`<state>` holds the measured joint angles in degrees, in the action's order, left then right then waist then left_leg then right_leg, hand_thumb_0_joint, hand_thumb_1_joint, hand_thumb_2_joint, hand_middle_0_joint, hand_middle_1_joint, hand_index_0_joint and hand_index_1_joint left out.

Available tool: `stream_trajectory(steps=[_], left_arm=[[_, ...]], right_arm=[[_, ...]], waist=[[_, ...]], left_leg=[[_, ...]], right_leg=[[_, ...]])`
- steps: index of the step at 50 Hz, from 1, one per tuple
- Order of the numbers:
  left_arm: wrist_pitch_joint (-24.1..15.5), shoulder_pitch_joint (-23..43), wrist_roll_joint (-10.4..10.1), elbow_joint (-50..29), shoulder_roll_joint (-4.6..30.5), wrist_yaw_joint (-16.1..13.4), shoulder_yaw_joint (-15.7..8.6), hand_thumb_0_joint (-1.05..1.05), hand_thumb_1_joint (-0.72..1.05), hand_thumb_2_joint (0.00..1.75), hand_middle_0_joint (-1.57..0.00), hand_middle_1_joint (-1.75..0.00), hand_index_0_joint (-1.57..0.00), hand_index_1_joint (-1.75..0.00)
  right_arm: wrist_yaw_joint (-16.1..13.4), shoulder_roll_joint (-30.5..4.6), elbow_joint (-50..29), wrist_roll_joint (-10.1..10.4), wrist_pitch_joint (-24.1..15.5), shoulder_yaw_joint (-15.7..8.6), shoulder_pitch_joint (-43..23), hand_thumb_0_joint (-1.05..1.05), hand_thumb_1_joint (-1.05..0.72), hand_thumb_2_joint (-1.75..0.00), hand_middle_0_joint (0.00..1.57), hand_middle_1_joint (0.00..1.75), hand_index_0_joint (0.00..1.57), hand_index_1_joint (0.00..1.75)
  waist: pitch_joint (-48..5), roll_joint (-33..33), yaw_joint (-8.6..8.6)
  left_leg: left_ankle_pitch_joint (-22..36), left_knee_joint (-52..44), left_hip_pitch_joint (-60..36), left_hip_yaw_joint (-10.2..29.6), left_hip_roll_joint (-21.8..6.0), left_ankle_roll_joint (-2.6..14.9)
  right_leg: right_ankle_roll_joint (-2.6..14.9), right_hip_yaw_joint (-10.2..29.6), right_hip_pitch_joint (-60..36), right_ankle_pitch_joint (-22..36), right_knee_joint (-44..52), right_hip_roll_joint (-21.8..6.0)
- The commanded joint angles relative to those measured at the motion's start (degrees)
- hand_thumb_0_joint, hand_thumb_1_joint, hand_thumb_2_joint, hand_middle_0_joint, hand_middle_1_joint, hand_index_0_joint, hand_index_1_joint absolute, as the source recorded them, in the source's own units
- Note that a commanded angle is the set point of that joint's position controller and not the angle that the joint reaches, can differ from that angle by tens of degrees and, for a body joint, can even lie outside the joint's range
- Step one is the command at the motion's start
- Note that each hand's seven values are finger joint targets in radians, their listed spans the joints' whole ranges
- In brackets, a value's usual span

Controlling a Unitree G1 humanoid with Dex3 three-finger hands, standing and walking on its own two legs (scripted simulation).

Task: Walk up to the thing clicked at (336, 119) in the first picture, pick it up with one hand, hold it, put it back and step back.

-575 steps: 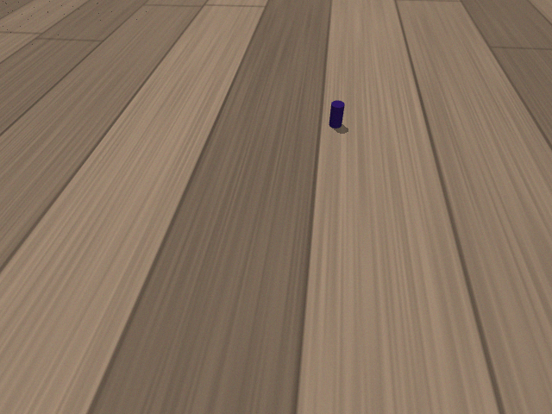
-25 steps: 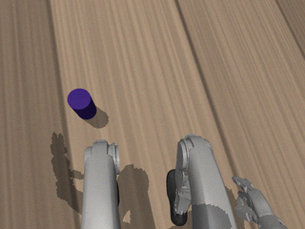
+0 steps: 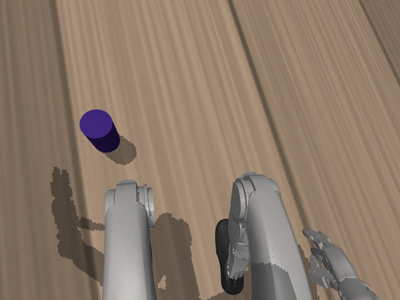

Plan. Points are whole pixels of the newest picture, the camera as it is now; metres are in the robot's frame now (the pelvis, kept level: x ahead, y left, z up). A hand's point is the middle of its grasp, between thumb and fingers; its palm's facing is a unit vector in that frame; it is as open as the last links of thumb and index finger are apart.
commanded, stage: go down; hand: left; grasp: from the side
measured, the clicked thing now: (102, 132) +0.49 +0.25 -0.30
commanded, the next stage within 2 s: approach in 0.02 s
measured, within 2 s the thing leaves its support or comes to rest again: neither
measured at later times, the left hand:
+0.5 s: hand out of the picture +0.41 +0.39 -0.11, palm faces +0.20 -0.98 +0.03, open 17.6 cm
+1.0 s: hand (79, 145) +0.43 +0.28 -0.24, palm faces +0.22 -0.97 +0.07, open 17.6 cm
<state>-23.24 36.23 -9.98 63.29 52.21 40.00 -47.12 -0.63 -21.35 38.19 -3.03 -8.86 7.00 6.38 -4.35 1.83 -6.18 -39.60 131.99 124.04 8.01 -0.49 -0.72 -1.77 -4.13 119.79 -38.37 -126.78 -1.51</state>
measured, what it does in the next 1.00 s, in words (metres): lowers itself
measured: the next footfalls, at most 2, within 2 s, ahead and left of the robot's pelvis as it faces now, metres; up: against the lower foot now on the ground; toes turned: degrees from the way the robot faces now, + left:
none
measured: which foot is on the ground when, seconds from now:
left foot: down 0.00-1.00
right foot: down 0.00-1.00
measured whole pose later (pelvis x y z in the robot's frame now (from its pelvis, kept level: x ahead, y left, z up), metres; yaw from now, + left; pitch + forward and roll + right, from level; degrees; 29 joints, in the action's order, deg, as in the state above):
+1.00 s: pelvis -0.02 +0.02 -0.09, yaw -8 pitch +14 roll -16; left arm -57.1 37.8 -9.2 84.9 49.7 19.7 -40.3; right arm 5.0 -22.5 33.2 -18.0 -2.2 26.5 -7.8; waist 15.3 14.3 -14.1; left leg -40.6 152.0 127.2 19.0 -0.4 -0.6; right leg -4.2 -11.5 119.6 -34.8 -138.3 2.7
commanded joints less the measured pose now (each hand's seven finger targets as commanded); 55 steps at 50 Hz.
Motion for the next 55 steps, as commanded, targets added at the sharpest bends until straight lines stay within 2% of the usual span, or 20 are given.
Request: stream_trajectory(steps=[1, 6, 7, 12, 19, 21, 25, 28, 30, 32, 33, 34, 35, 41, 42, 43, 45, 46, 53, 55], left_arm=[[-3.5, 10.0, -2.4, -11.2, 23.8, 0.6, -3.7, 0.00, -0.51, 0.09, -0.04, -0.09, -0.03, -0.09], [-3.8, 11.0, -2.8, -11.8, 24.3, 1.2, -3.9, 0.00, -0.51, 0.15, -0.07, -0.13, -0.04, -0.16], [-4.0, 11.0, -2.7, -11.7, 25.4, 1.2, -4.4, 0.00, -0.59, 0.07, -0.08, -0.08, -0.06, -0.10], [-6.5, 10.4, -4.4, -4.6, 21.0, 1.4, -3.8, 0.00, -0.61, 0.03, -0.09, -0.10, -0.07, -0.11], [-11.9, 14.0, -4.0, 4.2, 17.7, 0.7, 1.7, 0.00, -0.60, 0.03, -0.08, -0.09, -0.06, -0.10], [-13.9, 15.6, -2.9, 4.2, 18.9, -0.4, 2.7, 0.00, -0.61, 0.03, -0.08, -0.09, -0.06, -0.10], [-19.2, 16.7, -2.1, 2.6, 24.3, -3.3, -0.6, 0.00, -0.61, 0.03, -0.08, -0.09, -0.06, -0.10], [-22.9, 15.6, -2.2, 3.4, 23.8, -5.6, -1.7, 0.00, -0.61, 0.05, -0.07, -0.10, -0.06, -0.11], [-25.0, 15.3, -1.4, 4.8, 21.9, -6.8, 0.4, 0.00, -0.61, 0.06, -0.07, -0.11, -0.06, -0.12], [-26.3, 11.5, 0.5, 7.4, 25.7, -8.6, -1.6, 0.00, -0.61, 0.08, -0.06, -0.12, -0.05, -0.13], [-27.0, 10.8, 1.0, 8.8, 24.1, -9.3, -0.4, 0.00, -0.61, 0.08, -0.06, -0.12, -0.05, -0.13], [-27.6, 9.5, 0.8, 10.0, 19.3, -9.6, 2.3, 0.00, -0.61, 0.07, -0.07, -0.12, -0.06, -0.13], [-28.4, 8.8, 0.7, 10.2, 20.3, -10.4, 0.9, 0.00, -0.61, 0.08, -0.07, -0.12, -0.06, -0.13], [-34.0, 11.5, -1.0, 11.5, 14.3, -13.8, 5.5, 0.00, -0.61, 0.01, -0.07, -0.09, -0.07, -0.09], [-35.1, 13.3, -1.1, 11.0, 12.3, -14.7, 7.4, 0.00, -0.61, 0.01, -0.07, -0.09, -0.07, -0.09], [-36.0, 12.0, -1.2, 11.5, 15.1, -16.1, 4.8, 0.00, -0.61, 0.00, -0.08, -0.09, -0.08, -0.08], [-37.5, 12.4, -1.3, 12.1, 12.5, -18.3, 6.5, 0.00, -0.61, 0.01, -0.07, -0.09, -0.08, -0.08], [-38.2, 12.5, -0.9, 12.0, 15.3, -19.7, 4.6, 0.00, -0.61, 0.01, -0.07, -0.09, -0.08, -0.08], [-40.6, 10.0, 3.7, 14.9, 11.9, -26.6, 9.0, 0.00, -0.58, 0.06, -0.06, -0.09, -0.05, -0.09], [-41.2, 9.9, 4.2, 14.3, 9.9, -27.2, 10.9, 0.00, -0.57, 0.05, -0.05, -0.08, -0.05, -0.08]], right_arm=[[-1.0, -14.1, -2.4, 0.4, -1.3, -4.8, 7.3, 0.00, -0.91, -0.91, 0.20, 0.30, 0.20, 0.30], [-0.9, -14.6, -2.3, 0.4, -1.2, -4.6, 7.4, 0.00, -0.93, -0.91, 0.20, 0.30, 0.20, 0.30], [-0.9, -14.4, -2.2, 0.3, -1.2, -4.4, 7.3, 0.00, -0.91, -0.90, 0.20, 0.30, 0.20, 0.30], [-0.5, -14.6, -2.1, -0.4, -1.4, -3.2, 7.0, 0.00, -0.91, -0.90, 0.20, 0.30, 0.20, 0.30], [0.5, -15.8, -3.7, -2.3, -1.2, -0.5, 3.9, 0.00, -0.91, -0.90, 0.20, 0.30, 0.20, 0.30], [0.9, -16.4, -3.9, -3.2, -0.6, 0.4, 2.9, 0.00, -0.90, -0.90, 0.20, 0.30, 0.20, 0.30], [1.5, -17.8, -4.4, -5.3, 1.0, 2.9, 1.2, 0.00, -0.91, -0.90, 0.20, 0.30, 0.20, 0.30], [1.9, -18.4, -4.6, -7.0, 2.1, 4.4, -0.2, 0.00, -0.92, -0.91, 0.20, 0.30, 0.20, 0.30], [2.1, -18.4, -4.8, -8.2, 2.7, 5.7, -2.6, 0.00, -0.93, -0.91, 0.20, 0.30, 0.20, 0.30], [2.2, -19.2, -4.0, -9.4, 3.8, 6.3, -2.7, 0.00, -0.93, -0.91, 0.20, 0.30, 0.20, 0.30], [2.3, -19.3, -4.3, -9.9, 4.3, 6.9, -3.2, 0.00, -0.93, -0.91, 0.20, 0.30, 0.20, 0.30], [2.5, -19.2, -4.9, -10.4, 4.6, 7.2, -4.5, 0.00, -0.94, -0.91, 0.20, 0.30, 0.20, 0.30], [2.6, -19.8, -4.5, -11.0, 5.0, 7.6, -4.3, 0.00, -0.94, -0.91, 0.20, 0.30, 0.20, 0.30], [3.5, -21.1, -5.4, -12.8, 5.8, 10.6, -8.4, 0.00, -0.95, -0.91, 0.20, 0.30, 0.20, 0.30], [3.7, -20.6, -5.8, -13.0, 5.7, 11.3, -9.6, 0.00, -0.95, -0.91, 0.20, 0.30, 0.20, 0.30], [3.9, -21.0, -5.2, -13.6, 6.0, 11.4, -8.8, 0.00, -0.96, -0.91, 0.20, 0.30, 0.20, 0.30], [4.3, -20.5, -5.8, -14.1, 6.3, 12.7, -10.6, 0.00, -0.96, -0.91, 0.20, 0.30, 0.20, 0.30], [4.4, -21.7, -5.3, -14.5, 6.5, 12.4, -10.2, 0.00, -0.96, -0.91, 0.20, 0.30, 0.20, 0.30], [5.7, -21.9, -6.2, -16.3, 8.2, 13.5, -12.6, 0.00, -0.94, -0.91, 0.20, 0.30, 0.20, 0.30], [5.9, -22.3, -6.4, -16.8, 8.7, 13.5, -13.2, 0.00, -0.94, -0.91, 0.20, 0.30, 0.20, 0.30]], waist=[[-35.0, -16.3, 1.86], [-35.1, -17.9, 1.39], [-35.4, -17.8, 1.52], [-29.3, -12.5, -1.23], [-25.3, -11.3, -4.21], [-24.5, -13.6, -4.30], [-27.9, -19.2, -4.06], [-27.8, -21.1, -5.02], [-25.5, -22.2, -5.76], [-24.9, -23.6, -4.82], [-24.2, -23.4, -5.62], [-23.0, -23.0, -6.23], [-22.5, -23.5, -6.95], [-19.1, -19.9, -11.21], [-17.9, -18.9, -11.97], [-18.9, -18.5, -11.10], [-17.4, -17.6, -11.09], [-17.0, -19.3, -11.10], [-10.1, -20.3, -11.98], [-10.5, -21.5, -12.76]], left_leg=[[8.3, -17.5, -28.1, -3.6, -0.5, 1.81], [8.9, -17.4, -29.6, -2.5, -0.7, 1.50], [9.6, -16.8, -28.9, -3.0, -0.6, 1.59], [8.9, -13.6, -23.3, -2.6, -0.7, 2.00], [4.3, -10.3, -19.9, -1.4, -1.4, 1.81], [2.5, -10.0, -20.8, -0.9, -1.6, 1.44], [7.9, -8.0, -25.7, 0.1, -2.1, 0.32], [10.4, -6.1, -26.8, 0.4, -2.4, -0.11], [10.1, -5.3, -25.8, 0.5, -2.5, -0.26], [11.7, -4.6, -25.9, 0.6, -2.7, -0.53], [12.3, -4.2, -25.9, 1.0, -2.9, -0.69], [12.7, -3.8, -26.2, 1.4, -3.1, -0.78], [13.0, -3.3, -25.9, 1.9, -3.2, -0.87], [11.1, -0.8, -24.4, 4.5, -3.6, -0.78], [9.7, -0.1, -22.7, 4.6, -3.6, -0.55], [10.1, 0.6, -22.4, 4.5, -3.6, -0.48], [9.0, 1.1, -21.6, 4.7, -3.6, -0.42], [8.3, 1.0, -21.3, 4.7, -3.5, -0.56], [3.0, -0.9, -18.7, 6.1, -3.8, -1.13], [5.0, -1.4, -21.6, 7.3, -4.1, -1.76]], right_leg=[[3.99, -2.7, -15.4, 7.2, 11.5, 1.8], [4.13, -3.1, -13.6, 7.7, 10.2, 1.7], [4.09, -2.9, -14.5, 8.1, 10.4, 1.7], [3.67, -3.8, -13.8, 7.8, 9.6, 2.2], [3.52, -5.6, -11.1, 4.6, 7.1, 3.0], [3.61, -6.2, -9.9, 3.5, 6.1, 3.0], [3.56, -7.1, -12.2, 7.6, 2.7, 3.1], [3.35, -7.9, -13.1, 9.6, 1.3, 3.5], [3.31, -8.3, -12.7, 9.6, 0.7, 3.6], [3.45, -8.7, -13.6, 10.9, -0.2, 3.9], [3.44, -9.2, -13.6, 11.3, -0.4, 4.1], [3.45, -9.5, -12.7, 11.6, -0.7, 4.1], [3.39, -10.0, -13.4, 12.4, -1.0, 4.3], [2.64, -12.6, -14.1, 12.6, -1.8, 5.0], [2.43, -12.6, -14.5, 12.1, -1.7, 5.1], [2.28, -12.5, -16.3, 12.8, -1.7, 5.2], [2.14, -12.7, -16.2, 12.0, -1.5, 5.5], [2.13, -13.0, -16.7, 11.9, -1.8, 5.5], [2.25, -14.9, -14.0, 8.7, -2.3, 5.8], [2.17, -15.5, -13.0, 10.4, -3.3, 5.7]])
